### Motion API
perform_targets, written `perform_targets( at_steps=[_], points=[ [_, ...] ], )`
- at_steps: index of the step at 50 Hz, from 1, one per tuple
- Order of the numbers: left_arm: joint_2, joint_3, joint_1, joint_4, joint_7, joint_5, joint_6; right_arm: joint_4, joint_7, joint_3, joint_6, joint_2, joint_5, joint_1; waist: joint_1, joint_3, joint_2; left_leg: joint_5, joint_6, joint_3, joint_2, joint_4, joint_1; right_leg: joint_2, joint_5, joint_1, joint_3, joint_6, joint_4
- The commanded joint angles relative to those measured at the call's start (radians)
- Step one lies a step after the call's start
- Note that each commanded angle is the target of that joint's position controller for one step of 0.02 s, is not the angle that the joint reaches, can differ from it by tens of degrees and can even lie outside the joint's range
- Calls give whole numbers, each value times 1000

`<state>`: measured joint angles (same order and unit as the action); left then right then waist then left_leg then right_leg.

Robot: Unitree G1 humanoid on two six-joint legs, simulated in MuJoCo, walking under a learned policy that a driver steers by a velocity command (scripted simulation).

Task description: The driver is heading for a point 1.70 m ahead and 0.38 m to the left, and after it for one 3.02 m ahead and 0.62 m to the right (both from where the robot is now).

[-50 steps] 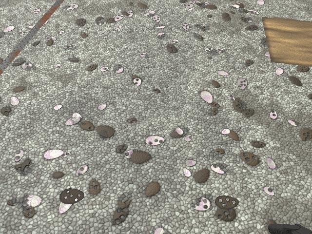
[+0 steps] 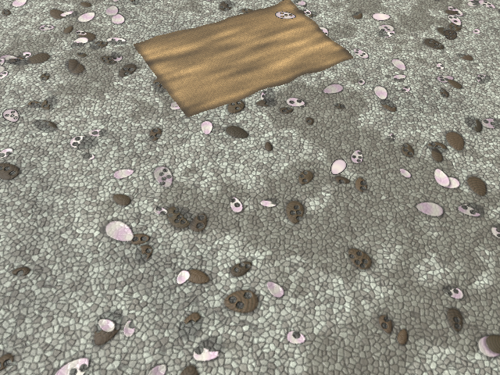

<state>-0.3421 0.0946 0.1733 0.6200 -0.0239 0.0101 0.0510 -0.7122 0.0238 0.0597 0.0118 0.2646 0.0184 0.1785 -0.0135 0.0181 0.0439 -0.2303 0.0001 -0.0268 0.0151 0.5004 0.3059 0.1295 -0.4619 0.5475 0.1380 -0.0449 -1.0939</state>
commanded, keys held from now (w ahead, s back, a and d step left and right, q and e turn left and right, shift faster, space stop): no key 0.24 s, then q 0.76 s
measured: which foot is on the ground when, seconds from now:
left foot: down 0.00-0.40, up 0.42-0.64, down 0.66-1.00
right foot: up 0.00-0.20, down 0.22-0.66, up 0.68-1.00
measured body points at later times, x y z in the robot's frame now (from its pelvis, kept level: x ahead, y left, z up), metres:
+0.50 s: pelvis +0.00 -0.03 -0.01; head +0.01 -0.03 +0.44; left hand +0.15 +0.23 -0.10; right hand +0.11 -0.31 -0.12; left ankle +0.00 +0.10 -0.72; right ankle -0.02 -0.14 -0.74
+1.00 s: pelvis -0.01 +0.04 +0.01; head +0.02 +0.08 +0.45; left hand +0.06 +0.36 -0.11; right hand +0.22 -0.19 -0.06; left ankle -0.01 +0.10 -0.74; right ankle +0.06 -0.15 -0.66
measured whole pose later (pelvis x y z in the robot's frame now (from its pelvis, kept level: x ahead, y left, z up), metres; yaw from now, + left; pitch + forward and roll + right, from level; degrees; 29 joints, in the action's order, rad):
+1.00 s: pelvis -0.01 +0.04 +0.01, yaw +19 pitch +2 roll -3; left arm -0.31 0.09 0.10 0.72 -0.05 0.00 0.02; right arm -0.62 0.03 0.05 -0.02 0.30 -0.01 0.21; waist -0.02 0.05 0.02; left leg -0.18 0.09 -0.12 -0.08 0.43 0.27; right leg 0.01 -0.31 0.51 0.11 -0.10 -0.98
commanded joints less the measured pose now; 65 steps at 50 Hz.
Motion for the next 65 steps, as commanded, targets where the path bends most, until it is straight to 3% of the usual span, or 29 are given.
perform_targets(
  at_steps=[1,5,7,10,11,12,13,14,15,17,20,23,25,28,30,32,33,34,35,36,38,39,43,53,56,61,63,64,65],
  points=[
    [-42,15,32,-45,-4,6,1,73,6,27,3,129,-9,-50,23,-73,-177,438,195,-169,209,-140,-155,-38,26,61,-23,-44,-84],
    [11,-15,-33,-67,3,-1,-4,60,7,32,-12,147,-10,-34,-11,-111,-250,418,202,-123,203,-125,-187,-99,7,-100,-91,-50,247],
    [-3,-13,-35,-63,10,3,-5,47,1,37,-17,168,-19,-9,-27,-109,-276,407,213,-141,219,-119,-180,-103,28,-180,-129,-40,384],
    [-9,-10,32,-21,17,-4,-9,24,-4,25,-15,150,-42,10,11,-84,-233,335,158,-128,191,-77,-111,-92,302,-370,-152,21,757],
    [-41,-8,37,-29,13,-13,-10,12,-8,17,-4,131,-32,49,1,-109,-180,241,92,-114,172,-56,-37,-155,411,-490,-65,54,761],
    [-118,4,54,-39,2,-26,-7,27,-19,-3,12,79,10,64,-34,-165,42,32,15,-20,87,81,55,-327,682,-590,112,115,706],
    [-47,-19,-7,-17,11,-42,-14,31,-20,-17,18,40,9,45,-52,-142,178,-131,-28,6,60,-7,-3,-373,560,-405,123,208,719],
    [21,-35,-60,-35,20,-45,-26,15,-19,-11,16,86,10,13,-35,-93,103,-36,-53,5,64,-22,-57,-298,391,-363,62,182,732],
    [20,-33,-44,-18,20,-51,-35,12,-20,-6,13,99,6,-23,-13,-78,95,37,-56,12,50,-22,-45,-246,288,-372,23,133,724],
    [-41,-17,-22,-8,15,-42,-46,9,-12,4,-1,136,-9,-29,5,-12,81,73,-46,4,41,2,3,-230,268,-354,3,105,731],
    [-77,0,23,5,-6,-27,-39,17,-8,10,-7,137,-26,-22,17,5,93,32,-39,19,18,93,82,-300,332,-374,29,154,736],
    [-76,6,13,-10,-20,-26,-33,29,-12,20,-20,124,-29,-12,33,-7,142,-238,-36,29,18,326,168,-423,462,-379,98,257,749],
    [-73,8,-3,-10,-23,-23,-43,41,-19,26,-34,113,-35,-12,31,-9,99,-363,-39,-6,53,488,251,-492,634,-412,111,307,742],
    [-85,17,-80,-12,-17,-7,-44,42,-29,22,-48,101,-35,14,9,-40,66,-269,-42,30,62,400,172,-452,717,-406,-2,271,702],
    [-91,21,-92,-5,-17,2,-34,51,-42,26,-49,111,-40,33,3,-70,87,-182,-31,73,36,281,93,-431,716,-411,-56,241,655],
    [-84,20,-88,11,-19,20,-26,41,-51,36,-48,120,-39,96,-30,-93,67,8,6,118,-18,60,-48,-392,607,-373,-125,176,544],
    [-52,13,-18,36,-15,13,-29,47,-42,54,-43,168,-29,111,-19,-93,-63,217,44,14,4,-59,-152,-323,413,-284,-206,99,378],
    [21,-13,-21,-11,-13,-50,-30,84,-23,86,-34,326,-23,117,17,-90,-400,668,196,-431,299,-101,-312,-169,-166,36,-263,-24,46],
    [-20,-5,-107,-31,-19,-32,-37,106,-40,68,-12,294,17,154,-59,-184,-307,653,361,-576,387,-150,-280,-105,-277,91,-79,-23,-118],
    [-58,6,-119,-24,-23,-7,-34,111,-48,59,8,268,20,118,-45,-138,-194,572,350,-491,352,-152,-259,-127,-213,118,-49,-11,-187],
    [-71,16,-105,9,-35,-12,-29,118,-31,48,11,220,-22,38,-8,-88,-99,407,247,-371,255,-138,-236,-165,-41,141,-39,-4,-137],
    [-75,19,-93,14,-37,-14,-27,123,-22,41,4,210,-32,15,9,-85,-116,397,224,-335,221,-146,-204,-169,18,103,-35,-10,-109],
    [-47,15,-68,36,-29,-6,-31,144,-2,36,-7,197,-26,30,9,-112,-134,381,214,-309,176,-165,-231,-134,125,72,-39,-38,-56],
    [-48,16,-116,41,-22,-5,-61,172,13,51,-34,216,-22,17,-15,-67,-182,102,213,-439,131,-174,-180,-113,141,21,0,-63,249],
    [-50,14,-119,42,-12,-3,-76,180,9,55,-40,220,-22,8,-21,-77,-188,141,223,-482,124,-149,-169,-101,118,-32,3,-53,316],
    [-55,9,-78,54,13,1,-94,186,0,44,-52,198,-23,-18,-16,-120,-190,368,224,-504,126,-80,-178,-104,116,-175,-34,-24,454],
    [-44,5,-35,67,24,-3,-101,185,0,35,-56,181,-34,-42,22,-115,-173,370,189,-488,93,-47,-147,-108,265,-295,-57,4,655],
    [-56,6,-27,67,25,-15,-103,176,2,29,-54,163,-36,-18,24,-110,-141,266,144,-466,61,-31,-104,-151,408,-378,-25,28,745],
    [-107,9,-35,49,20,-33,-100,169,-1,15,-47,124,-15,33,-12,-129,10,18,82,-366,-20,91,-36,-307,568,-463,129,89,774]
  ],
)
